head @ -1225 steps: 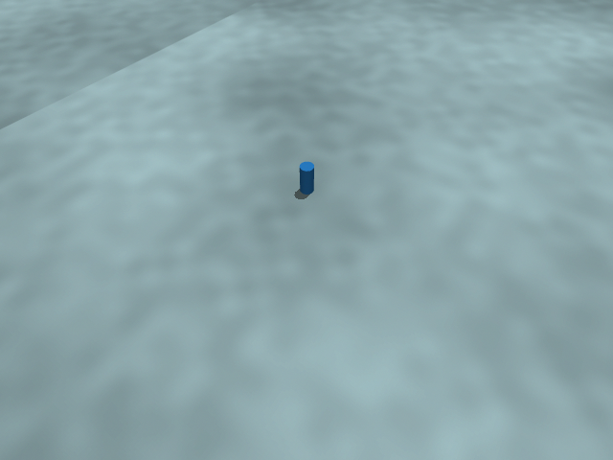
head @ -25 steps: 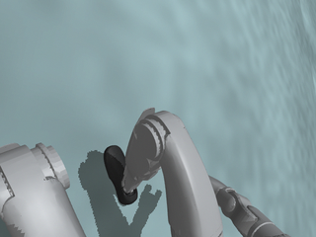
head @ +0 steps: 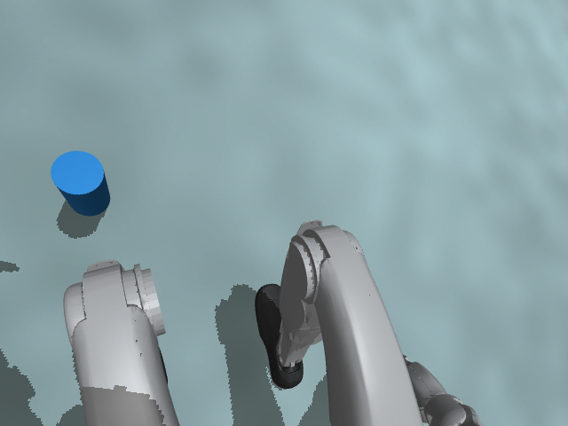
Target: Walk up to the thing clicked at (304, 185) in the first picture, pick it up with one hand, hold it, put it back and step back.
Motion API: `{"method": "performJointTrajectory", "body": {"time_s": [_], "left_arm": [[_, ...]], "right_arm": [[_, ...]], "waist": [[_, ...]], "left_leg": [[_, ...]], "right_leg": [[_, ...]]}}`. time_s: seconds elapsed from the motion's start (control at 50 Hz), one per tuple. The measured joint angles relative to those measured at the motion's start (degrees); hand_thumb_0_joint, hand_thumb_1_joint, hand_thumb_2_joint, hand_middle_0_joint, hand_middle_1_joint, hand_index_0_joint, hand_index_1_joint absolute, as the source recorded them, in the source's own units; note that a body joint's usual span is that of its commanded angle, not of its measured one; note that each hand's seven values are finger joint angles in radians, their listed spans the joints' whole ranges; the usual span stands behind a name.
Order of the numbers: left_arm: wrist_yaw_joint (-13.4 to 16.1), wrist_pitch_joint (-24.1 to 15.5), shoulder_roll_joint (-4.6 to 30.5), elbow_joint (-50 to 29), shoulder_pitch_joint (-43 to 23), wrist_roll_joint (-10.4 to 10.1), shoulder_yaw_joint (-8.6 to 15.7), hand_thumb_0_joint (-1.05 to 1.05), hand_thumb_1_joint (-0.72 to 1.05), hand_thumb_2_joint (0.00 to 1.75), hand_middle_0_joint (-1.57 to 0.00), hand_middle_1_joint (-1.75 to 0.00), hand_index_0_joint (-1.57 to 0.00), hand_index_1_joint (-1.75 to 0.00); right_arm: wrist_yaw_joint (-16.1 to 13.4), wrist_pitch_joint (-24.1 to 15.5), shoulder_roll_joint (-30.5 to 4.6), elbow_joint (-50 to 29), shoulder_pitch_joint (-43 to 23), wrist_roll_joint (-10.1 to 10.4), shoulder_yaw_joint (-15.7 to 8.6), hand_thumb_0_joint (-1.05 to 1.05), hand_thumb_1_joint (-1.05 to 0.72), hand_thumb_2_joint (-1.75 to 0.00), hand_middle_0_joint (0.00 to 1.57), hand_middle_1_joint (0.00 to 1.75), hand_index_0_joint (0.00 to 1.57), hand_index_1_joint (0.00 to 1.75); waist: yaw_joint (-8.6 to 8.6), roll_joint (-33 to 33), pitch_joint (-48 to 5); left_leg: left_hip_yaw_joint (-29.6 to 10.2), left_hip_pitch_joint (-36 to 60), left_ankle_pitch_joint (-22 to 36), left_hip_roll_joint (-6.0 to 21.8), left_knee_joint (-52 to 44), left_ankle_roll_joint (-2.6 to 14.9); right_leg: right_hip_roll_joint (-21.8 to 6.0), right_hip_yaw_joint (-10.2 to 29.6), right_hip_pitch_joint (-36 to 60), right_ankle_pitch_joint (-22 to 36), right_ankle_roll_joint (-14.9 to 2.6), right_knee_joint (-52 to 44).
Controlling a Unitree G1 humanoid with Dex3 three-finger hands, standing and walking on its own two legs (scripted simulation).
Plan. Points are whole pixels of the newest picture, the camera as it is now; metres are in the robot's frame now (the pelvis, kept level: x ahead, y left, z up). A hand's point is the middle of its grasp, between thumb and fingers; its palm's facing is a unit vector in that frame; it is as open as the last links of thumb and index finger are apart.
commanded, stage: home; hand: left
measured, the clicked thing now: (84, 186) +0.47 +0.21 -0.26
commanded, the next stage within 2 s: none
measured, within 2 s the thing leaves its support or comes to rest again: neither
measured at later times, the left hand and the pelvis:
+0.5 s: hand out of the picture +0.34 +0.32 +0.08, palm faces +0.24 -0.85 -0.46, open 17.0 cm; pelvis +0.03 -0.02 +0.17, yaw +8 degrees
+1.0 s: hand out of the picture +0.26 +0.23 +0.27, palm faces +0.26 -0.90 -0.34, open 17.2 cm; pelvis +0.09 -0.01 +0.35, yaw +10 degrees
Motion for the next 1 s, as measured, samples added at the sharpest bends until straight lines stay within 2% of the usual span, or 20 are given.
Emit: {"method": "performJointTrajectory", "body": {"time_s": [0.06,0.14,0.26,0.34,0.46,0.64,0.8,1.0], "left_arm": [[1.35,4.52,0.05,-1.72,1.43,0.59,1.05,-0.01,-0.55,0.07,-0.09,-0.08,-0.08,-0.08],[2.62,9.88,-2.82,-6.16,4.44,0.28,-0.34,-0.01,-0.52,0.08,-0.08,-0.07,-0.07,-0.07],[4.2,17.01,-11.2,-18.71,13.78,-1.41,-4.7,-0.01,-0.51,0.08,-0.06,-0.06,-0.06,-0.06],[5.6,20.89,-17.44,-30.24,22.92,-2.99,-7.22,-0.01,-0.5,0.08,-0.07,-0.06,-0.06,-0.06],[8.45,25.03,-23.35,-38.8,32.48,-5.02,-10.14,-0.01,-0.46,0.11,-0.08,-0.07,-0.07,-0.07],[11.44,29.22,-28.88,-40.99,40.09,-7.87,-14.38,0.0,-0.45,0.11,-0.07,-0.07,-0.07,-0.07],[13.28,33.62,-33.64,-46.53,49.27,-9.6,-19.08,0.0,-0.46,0.1,-0.07,-0.07,-0.07,-0.07],[15.88,39.26,-37.42,-56.7,62.69,-10.85,-24.92,0.0,-0.48,0.09,-0.07,-0.06,-0.06,-0.06]], "right_arm": [[-0.27,0.95,0.18,0.11,1.95,1.33,-2.27,0.0,-0.94,-0.91,0.2,0.3,0.2,0.3],[-0.55,1.49,0.16,0.91,4.3,3.27,-5.85,0.0,-0.92,-0.9,0.2,0.3,0.2,0.3],[-1.74,1.78,0.47,1.22,4.45,6.57,-10.86,0.01,-0.91,-0.9,0.2,0.3,0.2,0.3],[-3.3,1.36,1.06,-0.49,2.72,8.49,-12.73,0.01,-0.9,-0.9,0.2,0.3,0.2,0.3],[-6.18,-0.81,2.11,-2.88,0.42,9.82,-13.84,0.01,-0.9,-0.9,0.2,0.3,0.2,0.3],[-9.18,-5.25,2.37,-3.61,0.73,10.04,-14.74,0.01,-0.9,-0.9,0.2,0.3,0.2,0.3],[-11.11,-7.68,3.26,-2.93,4.18,9.89,-14.32,0.01,-0.9,-0.9,0.2,0.3,0.2,0.3],[-13.94,-10.07,4.6,-3.67,9.74,10.25,-13.43,0.01,-0.9,-0.9,0.2,0.3,0.2,0.3]], "waist": [[1.16,1.33,-2.1],[3.92,2.83,-5.17],[7.83,4.37,-8.79],[9.17,4.94,-10.16],[10.01,4.68,-11.52],[11.13,4.86,-12.68],[11.31,4.94,-12.08],[11.47,5.66,-11.43]], "left_leg": [[1.46,0.4,0.09,0.15,-1.84,0.0],[3.67,1.43,0.24,0.27,-4.96,-0.05],[6.1,6.37,0.32,0.53,-11.95,-0.33],[6.79,12.44,0.43,0.91,-18.54,-0.81],[7.55,24.06,1.15,1.16,-29.65,-1.85],[7.97,41.73,2.91,1.13,-45.01,-2.89],[8.38,57.9,5.41,1.28,-58.43,-3.16],[9.34,77.81,8.96,1.35,-74.0,-2.82]], "right_leg": [[-0.22,1.16,-0.38,-0.24,-0.17,-0.78],[-0.58,2.93,-0.53,-0.64,-0.58,-2.27],[-0.84,4.72,2.84,-1.04,-0.51,-7.33],[-0.74,4.89,8.19,-1.02,-0.85,-13.15],[-0.76,4.81,18.97,-0.94,-1.84,-22.9],[-0.9,4.2,36.38,-0.26,-2.77,-36.99],[-0.67,3.81,52.58,1.79,-2.87,-50.03],[-0.37,3.92,72.59,5.4,-2.36,-65.76]]}}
